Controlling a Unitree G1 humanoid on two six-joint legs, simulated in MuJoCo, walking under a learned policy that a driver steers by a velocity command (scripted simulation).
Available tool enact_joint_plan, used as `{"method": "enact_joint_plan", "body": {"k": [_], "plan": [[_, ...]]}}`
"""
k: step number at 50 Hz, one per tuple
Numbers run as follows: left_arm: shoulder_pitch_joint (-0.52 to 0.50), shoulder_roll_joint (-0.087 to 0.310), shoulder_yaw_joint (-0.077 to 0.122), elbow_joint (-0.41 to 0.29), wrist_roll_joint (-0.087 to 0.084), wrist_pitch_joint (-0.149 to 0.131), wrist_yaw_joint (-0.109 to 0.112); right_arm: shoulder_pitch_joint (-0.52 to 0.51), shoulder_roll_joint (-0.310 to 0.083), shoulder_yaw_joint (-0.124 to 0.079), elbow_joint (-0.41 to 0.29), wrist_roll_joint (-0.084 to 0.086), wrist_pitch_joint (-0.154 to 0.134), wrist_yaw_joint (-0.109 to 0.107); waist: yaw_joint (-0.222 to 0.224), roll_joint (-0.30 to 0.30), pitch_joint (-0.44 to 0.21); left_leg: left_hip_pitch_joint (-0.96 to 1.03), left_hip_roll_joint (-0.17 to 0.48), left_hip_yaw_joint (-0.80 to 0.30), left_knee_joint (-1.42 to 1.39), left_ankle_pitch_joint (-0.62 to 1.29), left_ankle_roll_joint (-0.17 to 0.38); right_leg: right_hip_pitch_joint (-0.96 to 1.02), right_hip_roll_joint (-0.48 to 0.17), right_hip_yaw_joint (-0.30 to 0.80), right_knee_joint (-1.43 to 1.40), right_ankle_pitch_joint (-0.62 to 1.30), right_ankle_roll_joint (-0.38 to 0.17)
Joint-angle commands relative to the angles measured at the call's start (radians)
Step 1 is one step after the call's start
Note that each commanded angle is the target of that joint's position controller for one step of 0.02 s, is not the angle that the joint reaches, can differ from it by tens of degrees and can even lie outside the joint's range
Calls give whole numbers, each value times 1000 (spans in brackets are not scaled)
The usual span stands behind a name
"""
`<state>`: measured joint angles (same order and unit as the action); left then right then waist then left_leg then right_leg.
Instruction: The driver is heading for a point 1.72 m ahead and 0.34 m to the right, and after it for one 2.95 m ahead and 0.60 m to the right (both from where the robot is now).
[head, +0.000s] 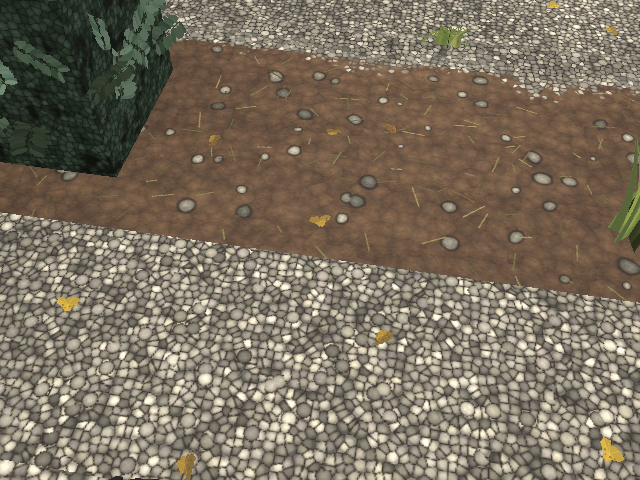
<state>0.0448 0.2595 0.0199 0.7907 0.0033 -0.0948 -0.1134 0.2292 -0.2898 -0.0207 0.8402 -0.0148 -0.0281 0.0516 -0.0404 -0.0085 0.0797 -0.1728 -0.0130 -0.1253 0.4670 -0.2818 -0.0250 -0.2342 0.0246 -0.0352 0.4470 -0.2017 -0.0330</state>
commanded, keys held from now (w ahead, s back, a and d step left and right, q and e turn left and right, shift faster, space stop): no key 0.10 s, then w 0.60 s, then w+e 0.30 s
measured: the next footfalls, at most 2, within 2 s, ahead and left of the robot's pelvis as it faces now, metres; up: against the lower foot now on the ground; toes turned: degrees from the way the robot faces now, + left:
left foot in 0.44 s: +0.15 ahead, +0.15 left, +0.00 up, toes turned +1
right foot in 0.92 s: +0.36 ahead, -0.04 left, +0.00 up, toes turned -5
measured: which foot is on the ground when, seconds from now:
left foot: down 0.00-0.16, up 0.18-0.42, down 0.44-0.94, up 0.96-1.00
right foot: down 0.00-0.46, up 0.48-0.90, down 0.92-1.00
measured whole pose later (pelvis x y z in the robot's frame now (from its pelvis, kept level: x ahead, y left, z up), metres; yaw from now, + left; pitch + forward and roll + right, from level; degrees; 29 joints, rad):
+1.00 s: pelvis +0.33 +0.04 -0.05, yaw -6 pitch -3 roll -1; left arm 0.33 0.28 0.04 0.83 0.08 -0.17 -0.05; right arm 0.36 -0.29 0.00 0.86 -0.10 -0.10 0.08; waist 0.03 0.01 0.06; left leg -0.30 -0.05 -0.07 1.35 -0.50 0.05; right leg -0.35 0.10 -0.04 0.88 -0.51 -0.11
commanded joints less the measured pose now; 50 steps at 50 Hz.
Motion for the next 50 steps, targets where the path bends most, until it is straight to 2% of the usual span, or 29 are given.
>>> {"method": "enact_joint_plan", "body": {"k": [1,5,7,8,9,11,13,14,16,18,21,22,23,24,25,27,30,32,34,36,38,41,43,45,46,47,48,49,50], "plan": [[-42,162,44,-74,-4,-20,11,22,-116,-28,-26,2,-12,-8,8,-23,-114,-124,35,12,-66,106,-1,200,-146,158,-67,167,-69],[-39,154,43,-71,-5,-15,1,32,-128,-28,4,4,-11,-6,2,-20,-120,-126,41,19,-79,129,-5,218,-121,136,-38,235,-55],[16,185,59,-53,9,-8,17,48,-148,-33,23,-11,-7,-14,23,-33,-87,-169,29,33,-72,-48,15,222,-118,156,-98,-98,-75],[77,230,81,-34,28,-6,40,37,-170,-44,17,-28,-9,-26,52,-66,-59,-226,11,52,-12,-192,34,232,-150,216,-156,-351,-129],[149,230,86,-13,41,-13,68,4,-161,-44,7,-40,-16,-37,85,-106,-26,-313,6,69,73,-231,43,273,-231,346,-227,-490,-196],[234,150,60,-1,39,-30,119,-74,-87,-20,-15,-66,-43,-57,137,-147,9,-435,63,75,246,-224,55,335,-385,528,-323,-511,-280],[232,73,27,-6,53,-45,142,-81,-60,-14,-22,-71,-57,-66,114,-131,-6,-438,87,55,424,-257,81,323,-376,486,-363,-406,-246],[201,71,21,-12,48,-43,147,-59,-67,-20,-15,-78,-60,-61,89,-109,4,-399,84,81,404,-234,92,290,-329,406,-377,-369,-218],[137,129,35,-29,37,-29,148,-24,-64,-23,4,-83,-54,-37,46,-66,31,-219,51,168,244,-184,96,168,-237,240,-384,-320,-167],[121,184,47,-21,52,-13,130,-19,-45,-17,11,-58,-60,-4,16,-71,31,-43,32,182,122,-8,86,51,-208,186,-348,-287,-164],[118,185,45,7,66,11,88,63,-88,-16,31,-44,-99,18,-26,-43,24,164,9,169,-1,111,94,-76,-223,188,-222,-334,-204],[147,144,31,29,78,5,82,121,-117,-24,37,-46,-117,11,-48,-24,2,244,31,139,10,94,112,-122,-198,181,-119,-330,-195],[169,72,12,39,93,0,79,234,-167,-38,54,-66,-131,-7,-88,87,-32,320,144,-16,-69,15,180,-178,-116,130,129,-313,-144],[104,4,-9,-34,92,-22,66,306,-237,-50,31,-64,-145,-24,-121,286,-50,424,385,-519,-278,-174,395,-428,33,70,392,-371,-68],[59,59,7,-11,86,-38,73,295,-160,-32,42,-67,-145,-35,-139,170,68,378,367,-530,-360,-374,354,-552,-10,200,500,-332,-93],[146,114,22,43,78,-42,104,179,-77,-13,16,-52,-127,-46,-60,77,56,334,326,-362,-359,-329,296,-531,-68,136,618,-234,-96],[126,54,11,35,77,-30,103,124,-14,18,0,-62,-117,-60,2,44,51,207,251,-146,-394,8,252,-402,-117,112,532,-65,-78],[56,39,8,11,64,-19,81,165,-33,20,18,-54,-118,-55,-10,39,43,193,205,-46,-399,182,252,-383,-108,81,383,60,-34],[10,18,1,-16,79,-7,59,192,-62,13,35,-71,-110,-21,-7,66,21,91,159,42,-363,342,267,-278,-74,11,345,131,-1],[120,24,-5,0,95,-15,36,190,-57,12,30,-119,-98,-2,29,83,10,-29,172,72,-289,440,279,-168,-61,20,518,216,2],[104,80,11,-22,84,-22,32,205,-52,13,33,-115,-91,-10,23,52,31,106,228,44,-227,493,288,-329,-79,53,513,158,-10],[104,94,25,-49,80,-18,42,267,-58,10,59,-113,-91,-43,5,59,27,328,268,49,-107,660,258,-469,-81,51,495,17,-33],[181,97,37,-50,80,-12,42,200,-99,3,34,-110,-98,-44,56,64,3,183,230,141,-4,890,225,-223,-22,-39,492,-26,-54],[268,97,48,-39,94,-20,41,178,-175,-18,11,-110,-103,-31,86,70,-14,88,169,194,200,869,217,-17,32,-86,405,46,-55],[473,102,60,27,91,-32,49,97,-207,-30,-17,-108,-98,-13,190,-2,-11,-114,151,211,431,841,210,209,67,-111,374,59,-65],[767,152,85,109,61,-52,60,51,-152,-20,-51,-108,-102,17,314,-161,-121,-469,14,185,998,462,135,568,81,41,330,67,-227],[760,207,56,96,63,-66,65,102,38,33,-90,-96,-109,62,229,-235,-284,-753,-138,59,1247,-394,49,701,-252,692,95,217,-506],[688,175,46,93,90,-87,73,-111,-6,24,-180,-59,-107,60,263,3,-41,-907,-85,-113,1164,-295,59,491,-321,843,13,65,-433],[506,135,26,80,81,-102,60,-123,-47,12,-208,-59,-95,28,154,22,80,-918,-19,-149,1070,-167,44,263,-325,819,41,-202,-392]]}}
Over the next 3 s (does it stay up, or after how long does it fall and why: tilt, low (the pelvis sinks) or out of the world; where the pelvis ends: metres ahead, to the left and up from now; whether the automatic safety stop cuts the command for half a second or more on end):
stays up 1.17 -0.35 -0.17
